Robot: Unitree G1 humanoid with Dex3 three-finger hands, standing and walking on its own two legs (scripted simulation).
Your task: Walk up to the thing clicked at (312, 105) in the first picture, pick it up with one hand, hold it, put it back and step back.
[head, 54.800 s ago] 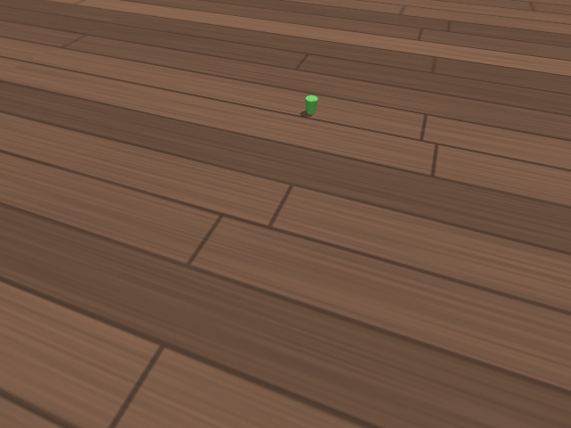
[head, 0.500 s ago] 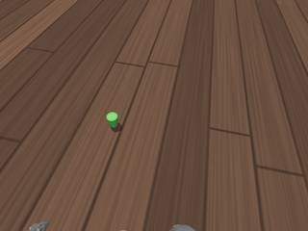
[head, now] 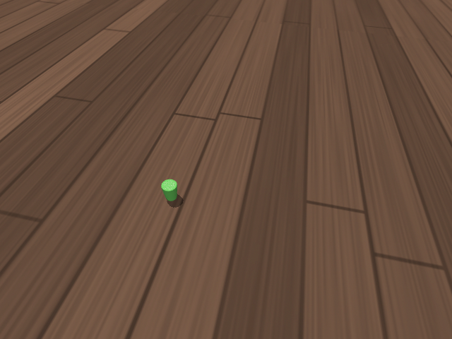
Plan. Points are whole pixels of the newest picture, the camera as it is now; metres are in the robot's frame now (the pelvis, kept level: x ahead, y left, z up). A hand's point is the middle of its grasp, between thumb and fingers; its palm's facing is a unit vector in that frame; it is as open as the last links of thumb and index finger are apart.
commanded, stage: step back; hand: left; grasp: from above
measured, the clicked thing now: (170, 191) +1.00 +0.32 -0.71
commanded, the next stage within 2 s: stand in 0.56 s
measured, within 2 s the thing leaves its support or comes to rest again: neither
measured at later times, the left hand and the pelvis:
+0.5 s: hand out of the picture +0.12 +0.28 -0.15, palm faces +0.04 -0.94 -0.35, open 7.4 cm; pelvis +0.04 +0.01 +0.00, yaw +2 degrees
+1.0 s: hand out of the picture +0.10 +0.26 -0.14, palm faces +0.00 -0.94 -0.34, open 7.4 cm; pelvis +0.03 +0.00 +0.02, yaw +1 degrees
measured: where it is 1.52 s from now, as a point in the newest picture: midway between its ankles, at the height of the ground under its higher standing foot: outside the picture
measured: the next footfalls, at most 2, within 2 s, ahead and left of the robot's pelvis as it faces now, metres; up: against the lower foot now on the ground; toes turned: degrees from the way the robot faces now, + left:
none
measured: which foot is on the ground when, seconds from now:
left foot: down 0.00-1.00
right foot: down 0.00-1.00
